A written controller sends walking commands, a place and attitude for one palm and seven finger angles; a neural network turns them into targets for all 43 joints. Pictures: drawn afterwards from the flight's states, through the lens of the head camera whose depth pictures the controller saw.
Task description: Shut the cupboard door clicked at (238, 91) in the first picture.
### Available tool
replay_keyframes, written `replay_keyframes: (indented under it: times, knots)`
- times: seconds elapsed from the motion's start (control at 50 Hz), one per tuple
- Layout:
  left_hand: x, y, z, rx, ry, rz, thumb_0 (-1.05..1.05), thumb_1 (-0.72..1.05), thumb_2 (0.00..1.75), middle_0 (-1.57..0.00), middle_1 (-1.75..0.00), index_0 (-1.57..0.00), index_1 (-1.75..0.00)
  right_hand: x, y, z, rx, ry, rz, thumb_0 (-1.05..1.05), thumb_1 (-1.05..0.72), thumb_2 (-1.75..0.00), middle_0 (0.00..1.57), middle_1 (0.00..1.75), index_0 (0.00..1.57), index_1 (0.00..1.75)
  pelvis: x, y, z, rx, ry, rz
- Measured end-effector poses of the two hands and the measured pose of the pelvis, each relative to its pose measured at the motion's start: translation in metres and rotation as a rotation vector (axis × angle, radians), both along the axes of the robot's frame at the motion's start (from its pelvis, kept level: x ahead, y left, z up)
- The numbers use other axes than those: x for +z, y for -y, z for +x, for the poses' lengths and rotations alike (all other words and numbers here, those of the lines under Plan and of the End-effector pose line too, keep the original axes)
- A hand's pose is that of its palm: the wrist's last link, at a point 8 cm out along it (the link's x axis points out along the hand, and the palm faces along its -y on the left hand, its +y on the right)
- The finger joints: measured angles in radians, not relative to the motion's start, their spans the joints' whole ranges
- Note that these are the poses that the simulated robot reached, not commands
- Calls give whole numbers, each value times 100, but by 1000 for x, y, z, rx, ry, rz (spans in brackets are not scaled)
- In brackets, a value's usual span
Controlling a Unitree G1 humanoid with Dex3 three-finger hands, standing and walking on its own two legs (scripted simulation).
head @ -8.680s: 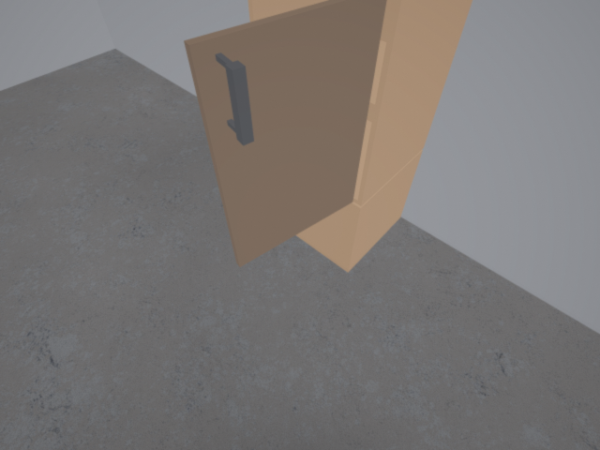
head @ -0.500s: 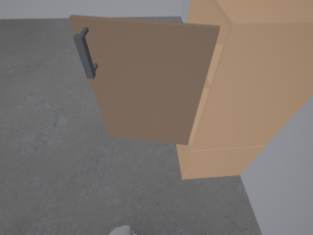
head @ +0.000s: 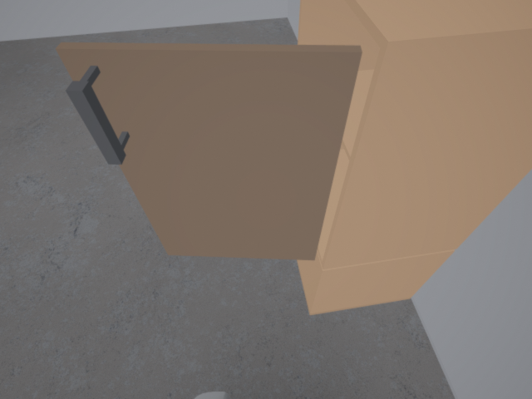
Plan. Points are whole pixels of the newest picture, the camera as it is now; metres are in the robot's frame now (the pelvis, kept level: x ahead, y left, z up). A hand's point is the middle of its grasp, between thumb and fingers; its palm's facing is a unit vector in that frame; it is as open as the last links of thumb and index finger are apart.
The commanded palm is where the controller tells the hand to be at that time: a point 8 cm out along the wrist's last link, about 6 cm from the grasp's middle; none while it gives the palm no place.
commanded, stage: come to a stop and stand still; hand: left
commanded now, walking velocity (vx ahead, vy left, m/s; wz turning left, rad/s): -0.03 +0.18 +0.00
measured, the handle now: (104, 117) +0.47 +0.27 +0.17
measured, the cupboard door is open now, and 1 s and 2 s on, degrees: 78 78 78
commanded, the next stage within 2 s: look again from close up in 0.92 s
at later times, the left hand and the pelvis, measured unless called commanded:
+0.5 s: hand out of the picture +0.04 +0.24 -0.17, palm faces -0.01 -0.97 -0.26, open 7.4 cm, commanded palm none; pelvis +0.00 +0.04 +0.00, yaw -1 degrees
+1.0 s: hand out of the picture +0.00 +0.25 -0.17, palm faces -0.04 -0.98 -0.21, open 7.4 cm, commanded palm none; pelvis -0.02 +0.06 +0.01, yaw -2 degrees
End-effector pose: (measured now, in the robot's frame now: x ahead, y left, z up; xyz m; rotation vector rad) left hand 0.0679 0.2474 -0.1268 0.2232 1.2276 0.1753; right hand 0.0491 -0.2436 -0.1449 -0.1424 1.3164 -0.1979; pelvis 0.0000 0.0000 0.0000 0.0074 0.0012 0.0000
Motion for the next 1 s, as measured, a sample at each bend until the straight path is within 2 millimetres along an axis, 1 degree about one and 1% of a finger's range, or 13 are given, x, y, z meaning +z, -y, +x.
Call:
replay_keyframes:
  times: [0.06, 0.14, 0.24, 0.28, 0.34, 0.44, 0.56, 0.66, 0.78, 1.0]
  knots:
    - [4, 7, 5, -10, 4, -6, 0, 91, 90, -20, -30, -20, -30, 4, 5, -7, -12, -27, -1, 0, -91, -90, 20, 30, 20, 30, 5, 1, 1, -4, 2, 4]
    - [4, 11, 5, -11, 5, -33, 0, 90, 90, -20, -30, -20, -30, 11, 0, -14, -9, -46, 0, 1, -91, -90, 20, 30, 19, 30, 10, -2, 2, -5, 0, 10]
    - [-9, 4, -4, 2, -10, -68, 0, 90, 90, -21, -30, -20, -30, 12, -15, -21, 20, -42, -13, 1, -91, -90, 20, 30, 19, 30, 5, -13, -1, 6, 5, -8]
    - [-10, -2, -8, -2, -13, -65, 0, 90, 90, -21, -30, -20, -30, 14, -22, -22, 33, -22, -15, 1, -91, -90, 20, 30, 19, 30, 4, -17, -2, 3, 5, -2]
    - [-8, -12, -17, -12, -20, -46, 0, 90, 90, -21, -30, -20, -30, 12, -33, -17, 31, 22, -4, 1, -91, -90, 20, 30, 19, 30, 2, -26, -1, -4, -3, -7]
    - [-7, -30, -28, -20, -37, -17, 0, 90, 90, -21, -30, -20, -30, 10, -50, -2, 32, 93, 13, 1, -91, -90, 20, 30, 20, 30, 0, -37, -1, -16, -2, -9]
    - [-5, -46, -34, -15, -30, -2, 1, 90, 90, -20, -30, -20, -30, 12, -61, 8, 52, 136, 13, 1, -91, -90, 20, 30, 20, 30, 0, -48, -5, -25, 16, -11]
    - [-5, -52, -39, -20, -25, -7, 1, 90, 90, -20, -30, -20, -30, 14, -65, 7, 59, 142, 10, 1, -91, -90, 20, 30, 20, 30, 1, -55, -11, -31, 29, -11]
    - [-6, -52, -49, -31, -42, -26, 0, 90, 90, -20, -30, -20, -30, 16, -67, -8, 53, 114, 5, 1, -91, -90, 20, 30, 20, 30, 4, -60, -18, -35, 34, -10]
    - [-8, -48, -72, -29, -102, -48, 0, 90, 90, -20, -30, -20, -30, 15, -69, -55, 13, 2, 5, 1, -90, -90, 20, 30, 20, 30, 8, -63, -24, -35, 40, -5]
